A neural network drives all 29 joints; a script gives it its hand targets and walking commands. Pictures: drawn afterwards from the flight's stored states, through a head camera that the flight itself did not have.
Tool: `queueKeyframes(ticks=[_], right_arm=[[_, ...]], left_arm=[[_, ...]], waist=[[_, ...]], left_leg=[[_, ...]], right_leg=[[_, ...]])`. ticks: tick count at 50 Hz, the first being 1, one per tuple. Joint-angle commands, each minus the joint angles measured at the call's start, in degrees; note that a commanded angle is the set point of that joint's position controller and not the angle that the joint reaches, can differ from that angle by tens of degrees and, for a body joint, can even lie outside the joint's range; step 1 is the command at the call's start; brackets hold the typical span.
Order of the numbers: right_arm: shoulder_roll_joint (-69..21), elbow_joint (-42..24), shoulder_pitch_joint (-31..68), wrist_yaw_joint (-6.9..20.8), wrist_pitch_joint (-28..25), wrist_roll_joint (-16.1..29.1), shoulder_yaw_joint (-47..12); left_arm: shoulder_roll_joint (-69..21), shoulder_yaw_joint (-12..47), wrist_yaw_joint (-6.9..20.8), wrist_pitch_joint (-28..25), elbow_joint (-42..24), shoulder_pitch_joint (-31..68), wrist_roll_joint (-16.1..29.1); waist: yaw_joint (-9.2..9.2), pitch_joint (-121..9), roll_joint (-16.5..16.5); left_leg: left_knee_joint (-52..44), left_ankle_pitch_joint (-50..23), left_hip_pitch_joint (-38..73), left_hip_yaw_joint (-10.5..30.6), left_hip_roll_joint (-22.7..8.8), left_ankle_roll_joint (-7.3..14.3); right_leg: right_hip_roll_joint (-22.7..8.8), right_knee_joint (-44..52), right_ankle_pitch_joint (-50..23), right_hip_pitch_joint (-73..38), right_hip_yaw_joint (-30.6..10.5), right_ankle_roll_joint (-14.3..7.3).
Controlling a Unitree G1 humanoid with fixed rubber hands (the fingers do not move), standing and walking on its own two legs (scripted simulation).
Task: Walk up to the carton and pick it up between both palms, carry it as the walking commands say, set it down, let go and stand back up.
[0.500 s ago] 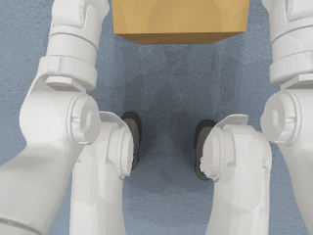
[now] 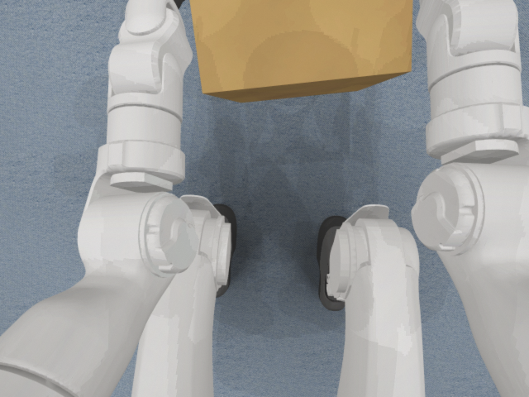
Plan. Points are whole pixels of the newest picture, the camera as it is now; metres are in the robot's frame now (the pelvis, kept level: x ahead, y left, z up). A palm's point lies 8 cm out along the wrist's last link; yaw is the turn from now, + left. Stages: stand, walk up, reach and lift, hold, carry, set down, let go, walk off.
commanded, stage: reach and lift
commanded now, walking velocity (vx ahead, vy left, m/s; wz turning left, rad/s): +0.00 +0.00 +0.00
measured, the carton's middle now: (294, 4) +0.56 -0.02 -0.20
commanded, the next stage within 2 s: none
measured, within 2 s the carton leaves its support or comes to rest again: neither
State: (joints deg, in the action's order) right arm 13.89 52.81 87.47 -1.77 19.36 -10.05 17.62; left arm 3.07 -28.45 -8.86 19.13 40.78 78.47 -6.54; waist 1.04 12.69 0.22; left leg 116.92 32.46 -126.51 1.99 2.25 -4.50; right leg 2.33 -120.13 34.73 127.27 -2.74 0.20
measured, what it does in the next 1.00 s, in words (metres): rises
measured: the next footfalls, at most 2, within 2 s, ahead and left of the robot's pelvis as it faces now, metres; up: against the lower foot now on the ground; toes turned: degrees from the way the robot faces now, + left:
none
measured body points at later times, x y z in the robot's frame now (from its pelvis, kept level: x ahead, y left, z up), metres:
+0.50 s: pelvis +0.00 +0.00 +0.05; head +0.34 -0.03 +0.34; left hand +0.54 +0.13 -0.07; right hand +0.57 -0.16 -0.06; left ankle +0.11 +0.14 -0.37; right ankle +0.09 -0.12 -0.37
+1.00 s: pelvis +0.00 +0.00 +0.09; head +0.30 -0.03 +0.42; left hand +0.52 +0.14 +0.01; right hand +0.55 -0.15 +0.01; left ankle +0.11 +0.14 -0.37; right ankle +0.09 -0.12 -0.37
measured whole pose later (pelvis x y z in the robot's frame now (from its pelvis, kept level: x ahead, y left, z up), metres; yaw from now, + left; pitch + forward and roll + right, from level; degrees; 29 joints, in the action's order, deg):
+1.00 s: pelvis +0.00 +0.00 +0.09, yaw -2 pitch +44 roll +3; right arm 4.7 44.5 72.6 -0.3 23.5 -16.5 23.4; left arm -5.3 -34.9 -4.8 23.9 30.6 64.0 -14.6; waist 2.3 -2.7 0.1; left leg 98.6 28.6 -114.2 3.0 2.3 -4.4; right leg 3.4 -101.1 29.8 115.3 -3.5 0.8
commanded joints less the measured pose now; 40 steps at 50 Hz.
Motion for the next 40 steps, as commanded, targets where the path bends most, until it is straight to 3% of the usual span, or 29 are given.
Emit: queueKeyframes(ticks=[1,10,24,40], right_arm=[[-58.32,-1.78,26.25,16.33,-0.41,8.04,-19.13],[-63.03,-5.95,24.9,15.28,1.21,9.11,-22.63],[-64.42,-3.43,19.16,15.15,1.69,4.47,-18.46],[-68.6,-4.42,17.23,15.33,3.18,3.65,-18.76]], left_arm=[[-49.51,27.56,16.19,-1.57,-4.94,43.22,7.94],[-52.79,30.2,16.36,0.04,-8.93,41.28,8.69],[-55.89,26.6,17.44,1.34,-6.34,35.01,3.98],[-59.55,27.35,18.78,3.13,-7.6,32.66,2.98]], waist=[[0.8,-73.36,-3.89],[2.3,-83.53,-5.26],[1.95,-76.05,-4.48],[2.18,-80.75,-5.01]], left_leg=[[-6.92,-19.81,34.3,-9.74,7.12,1.98],[-9.56,-23.32,36.35,-10.03,7.64,1.71],[-16.57,-19.56,36.66,-9.21,7.65,1.19],[-22.27,-18.3,40.62,-9.3,8.04,1.11]], right_leg=[[5.63,10.87,-23.74,-38.98,6.4,0.07],[6.46,13.01,-29.22,-46.47,6.26,0.59],[6.92,20.21,-23.28,-42.75,6.48,0.45],[7.46,26.17,-22.93,-49.33,6.23,0.83]])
